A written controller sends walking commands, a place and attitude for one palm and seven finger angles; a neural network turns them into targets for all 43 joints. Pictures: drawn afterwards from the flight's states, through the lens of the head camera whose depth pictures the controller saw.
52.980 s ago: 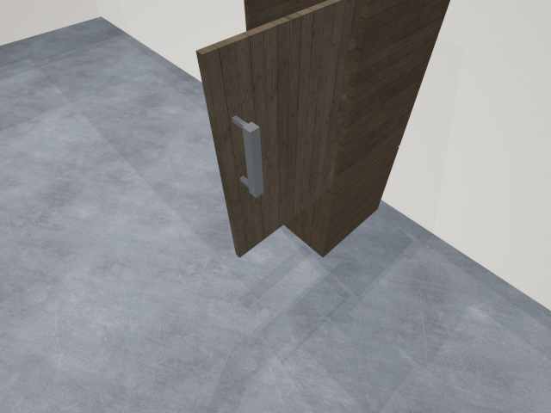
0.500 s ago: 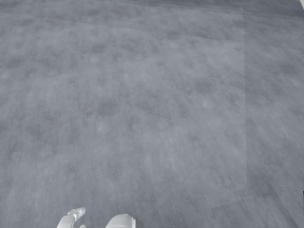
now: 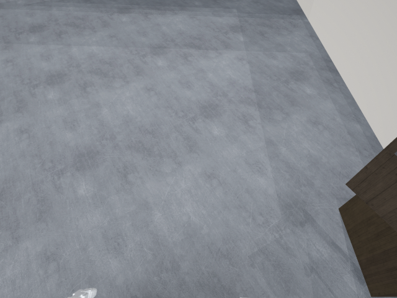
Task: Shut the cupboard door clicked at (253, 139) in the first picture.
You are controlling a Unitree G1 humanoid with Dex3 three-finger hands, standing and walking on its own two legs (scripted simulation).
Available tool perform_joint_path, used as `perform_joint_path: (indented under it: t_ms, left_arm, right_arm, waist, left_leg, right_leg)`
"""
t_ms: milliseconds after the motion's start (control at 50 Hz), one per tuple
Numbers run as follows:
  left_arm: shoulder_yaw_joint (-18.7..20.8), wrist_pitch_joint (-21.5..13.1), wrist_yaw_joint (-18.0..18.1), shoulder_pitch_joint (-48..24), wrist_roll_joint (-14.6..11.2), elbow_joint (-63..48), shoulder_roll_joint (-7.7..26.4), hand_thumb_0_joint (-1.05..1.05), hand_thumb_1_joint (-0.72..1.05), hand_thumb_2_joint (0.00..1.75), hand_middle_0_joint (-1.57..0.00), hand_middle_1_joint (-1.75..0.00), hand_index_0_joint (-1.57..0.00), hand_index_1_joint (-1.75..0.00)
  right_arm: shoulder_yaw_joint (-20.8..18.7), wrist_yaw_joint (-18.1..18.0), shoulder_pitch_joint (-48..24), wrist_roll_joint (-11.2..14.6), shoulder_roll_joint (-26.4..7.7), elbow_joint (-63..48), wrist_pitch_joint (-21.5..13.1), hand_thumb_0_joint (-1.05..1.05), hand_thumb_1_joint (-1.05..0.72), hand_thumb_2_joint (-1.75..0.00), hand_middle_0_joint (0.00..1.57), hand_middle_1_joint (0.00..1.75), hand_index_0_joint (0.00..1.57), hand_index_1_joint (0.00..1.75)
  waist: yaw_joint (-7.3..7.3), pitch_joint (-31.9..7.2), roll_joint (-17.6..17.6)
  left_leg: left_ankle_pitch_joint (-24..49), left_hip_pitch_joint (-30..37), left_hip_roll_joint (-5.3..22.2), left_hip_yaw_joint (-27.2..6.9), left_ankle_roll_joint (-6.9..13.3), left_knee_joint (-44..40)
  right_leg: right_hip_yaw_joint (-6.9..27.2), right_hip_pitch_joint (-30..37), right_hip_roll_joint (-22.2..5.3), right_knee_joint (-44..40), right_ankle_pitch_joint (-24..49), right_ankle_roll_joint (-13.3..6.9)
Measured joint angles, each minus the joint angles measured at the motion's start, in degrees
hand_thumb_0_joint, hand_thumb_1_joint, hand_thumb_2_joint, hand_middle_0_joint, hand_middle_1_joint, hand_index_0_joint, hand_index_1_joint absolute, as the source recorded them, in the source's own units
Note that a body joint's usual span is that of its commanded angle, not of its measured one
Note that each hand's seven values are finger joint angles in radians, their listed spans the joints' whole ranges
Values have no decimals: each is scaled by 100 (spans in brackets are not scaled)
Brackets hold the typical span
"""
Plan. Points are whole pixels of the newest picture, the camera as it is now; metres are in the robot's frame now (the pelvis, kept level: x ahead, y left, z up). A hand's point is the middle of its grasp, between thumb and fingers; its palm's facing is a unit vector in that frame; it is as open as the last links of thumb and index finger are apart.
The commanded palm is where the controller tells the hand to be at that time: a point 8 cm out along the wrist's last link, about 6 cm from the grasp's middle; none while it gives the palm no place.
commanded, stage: turn to face it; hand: left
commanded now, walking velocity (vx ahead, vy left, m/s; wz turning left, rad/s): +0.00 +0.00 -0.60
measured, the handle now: out of the picture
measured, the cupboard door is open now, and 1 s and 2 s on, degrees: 31 31 31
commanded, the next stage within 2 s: take the last steps up to it in 1.48 s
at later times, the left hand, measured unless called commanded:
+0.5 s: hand (119, 289) +0.15 +0.19 -0.17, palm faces -0.26 -0.95 -0.19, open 7.4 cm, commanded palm none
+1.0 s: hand (156, 273) +0.19 +0.11 -0.16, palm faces -0.54 -0.81 -0.24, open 7.4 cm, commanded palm none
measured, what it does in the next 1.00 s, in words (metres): steps on the spot, turning right: right foot, then left foot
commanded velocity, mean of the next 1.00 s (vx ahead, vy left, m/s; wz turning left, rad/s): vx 0.00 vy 0.00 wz -0.60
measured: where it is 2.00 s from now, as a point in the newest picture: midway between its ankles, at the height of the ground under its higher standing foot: outside the picture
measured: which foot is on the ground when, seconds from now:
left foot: down 0.00-0.04, up 0.06-0.34, down 0.36-0.72, up 0.74-1.00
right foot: up 0.00-0.04, down 0.06-0.36, up 0.38-0.72, down 0.74-1.00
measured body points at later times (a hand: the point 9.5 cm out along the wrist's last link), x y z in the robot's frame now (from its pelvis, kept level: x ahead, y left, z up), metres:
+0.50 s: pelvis +0.01 +0.02 +0.00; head +0.06 +0.03 +0.45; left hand +0.17 +0.24 -0.16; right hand +0.01 -0.25 -0.12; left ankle +0.05 +0.11 -0.74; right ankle -0.06 -0.11 -0.66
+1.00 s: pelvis +0.01 -0.01 +0.00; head +0.05 -0.04 +0.44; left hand +0.22 +0.16 -0.15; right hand -0.06 -0.28 -0.14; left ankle +0.09 +0.09 -0.70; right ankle -0.07 -0.11 -0.74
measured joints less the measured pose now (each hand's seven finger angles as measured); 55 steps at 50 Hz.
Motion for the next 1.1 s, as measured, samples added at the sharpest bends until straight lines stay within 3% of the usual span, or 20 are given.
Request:
perform_joint_path:
  t_ms: [60, 120, 180, 260, 340, 380, 420, 460, 500, 640, 700, 740, 800, 860, 960, 1040, 1060, 1100]
  left_arm:
    - [-51, -143, 12, 40, 19, -91, 61, 1, 91, 90, -20, -30, -20, -30]
    - [-126, -249, 127, -28, 17, -22, -133, 1, 91, 90, -20, -30, -20, -30]
    - [-162, -239, 210, 36, 18, -15, -204, 1, 91, 90, -20, -30, -20, -30]
    - [-190, -173, 208, 102, 47, 17, -185, 1, 90, 90, -21, -30, -21, -30]
    - [-168, -112, 184, 122, 32, 34, -132, 1, 90, 90, -21, -30, -21, -30]
    - [-134, -53, 172, 101, -15, 30, -77, 1, 90, 90, -21, -30, -21, -30]
    - [-92, -4, 144, 46, 3, 67, -16, 1, 90, 90, -21, -30, -21, -30]
    - [-45, 14, 88, -1, 16, 88, 24, 1, 90, 90, -21, -30, -20, -30]
    - [-8, 27, 48, -47, 13, 74, 36, 1, 91, 90, -20, -30, -20, -30]
    - [-10, 28, 13, -173, 2, 11, -28, 1, 91, 90, -20, -30, -20, -30]
    - [-54, -31, 15, -231, -1, -17, -69, 1, 91, 90, -20, -30, -20, -30]
    - [-93, -158, 35, -195, 18, -81, -38, 1, 91, 90, -20, -30, -20, -30]
    - [-172, -270, 148, -197, 2, -21, -209, 1, 91, 90, -20, -30, -20, -30]
    - [-201, -264, 223, -96, -5, 14, -274, 1, 90, 90, -20, -30, -20, -30]
    - [-212, -216, 221, 25, 18, 90, -245, 1, 90, 90, -21, -30, -21, -30]
    - [-173, -167, 205, 82, 18, 121, -173, 1, 90, 90, -21, -30, -21, -30]
    - [-159, -141, 205, 111, 1, 118, -160, 1, 90, 90, -21, -30, -21, -30]
    - [-114, -80, 194, 88, -36, 123, -82, 1, 90, 90, -21, -30, -21, -30]
  right_arm:
    - [-75, 42, 121, 54, -86, 21, 56, 0, -91, -89, 20, 30, 21, 30]
    - [-156, -18, -13, 85, -306, 130, 228, 1, -91, -89, 20, 30, 21, 30]
    - [-154, -39, -123, 99, -319, 139, 243, 1, -91, -89, 20, 30, 20, 30]
    - [-126, 13, -173, 117, -206, -9, 192, 1, -91, -89, 19, 30, 20, 30]
    - [-66, 17, -168, 137, -100, -147, 68, 1, -91, -89, 20, 30, 20, 30]
    - [-15, -4, -132, 92, -44, -181, -32, 0, -91, -89, 20, 30, 20, 30]
    - [56, -19, -97, 36, 32, -173, -77, 0, -91, -89, 20, 30, 20, 30]
    - [99, -37, -22, 9, 89, -156, -85, 0, -91, -89, 20, 30, 21, 30]
    - [113, -50, 43, -8, 121, -114, -76, 0, -91, -89, 20, 30, 21, 30]
    - [19, -16, 168, -10, 71, 80, -41, 0, -91, -89, 20, 30, 21, 30]
    - [-45, 17, 221, 7, -19, 143, -14, 0, -91, -89, 20, 30, 21, 30]
    - [-89, 46, 299, 52, -77, 156, 40, 0, -91, -89, 20, 30, 21, 30]
    - [-145, -13, 135, 85, -270, 251, 234, 1, -91, -89, 20, 30, 21, 30]
    - [-142, -31, -23, 91, -291, 231, 244, 1, -91, -89, 20, 30, 20, 30]
    - [-103, 8, -179, 113, -177, 35, 170, 1, -91, -89, 20, 30, 20, 30]
    - [-55, 7, -262, 142, -83, -90, 81, 1, -91, -89, 20, 30, 20, 30]
    - [-31, 6, -239, 140, -85, -133, 30, 1, -91, -89, 20, 30, 20, 30]
    - [21, -10, -241, 81, -23, -163, -54, 0, -91, -89, 20, 30, 20, 30]
  waist:
    - [-13, -124, -54]
    - [-32, -47, 231]
    - [-27, -22, 132]
    - [-19, -74, -115]
    - [3, -134, -291]
    - [-11, -155, -373]
    - [0, -111, -431]
    - [-8, -83, -419]
    - [-3, -50, -369]
    - [-78, 0, -99]
    - [-135, 6, 20]
    - [-117, -80, -35]
    - [-136, -7, 213]
    - [-124, 16, 157]
    - [-71, -28, -80]
    - [0, -80, -247]
    - [8, -129, -240]
    - [30, -131, -349]
  left_leg:
    - [-399, -242, 37, 152, -130, 640]
    - [-1332, -831, -172, -563, -221, 2123]
    - [-1205, -1176, -436, -742, -304, 2833]
    - [-940, -1102, -615, -723, -333, 2163]
    - [-402, -552, -763, -748, -275, 642]
    - [12, -474, -742, -658, 62, 336]
    - [-64, -425, -648, -502, 216, 378]
    - [-50, -284, -543, -393, 231, 194]
    - [50, -136, -439, -291, 206, -43]
    - [71, 49, -71, 134, 86, -197]
    - [-107, -28, 82, 296, -23, 113]
    - [-541, -251, 81, 341, -141, 677]
    - [-1350, -871, -155, -442, -258, 2217]
    - [-1136, -1244, -389, -690, -351, 2925]
    - [-852, -1204, -576, -750, -401, 2192]
    - [-461, -739, -729, -758, -350, 904]
    - [-209, -532, -718, -771, -304, 379]
    - [-43, -533, -712, -653, 67, 352]
  right_leg:
    - [78, 570, -46, -1285, 662, -209]
    - [179, 405, 119, -1009, 498, -245]
    - [405, 444, 128, -1184, 710, -210]
    - [695, 437, 122, -1352, 844, -174]
    - [985, 251, 210, -1183, 809, -54]
    - [1056, -14, 272, -673, 337, -62]
    - [908, -405, 308, 469, -262, -56]
    - [662, -689, 262, 1416, -303, -13]
    - [455, -786, 170, 1789, -210, 46]
    - [79, -279, -34, 565, -125, 41]
    - [-35, 204, 0, -476, 310, -58]
    - [55, 528, -49, -1254, 827, -241]
    - [158, 419, 99, -1025, 505, -285]
    - [373, 497, 139, -1267, 639, -260]
    - [687, 544, 166, -1480, 783, -240]
    - [937, 427, 229, -1301, 698, -137]
    - [984, 350, 286, -1175, 631, -97]
    - [1009, 52, 311, -464, 89, -124]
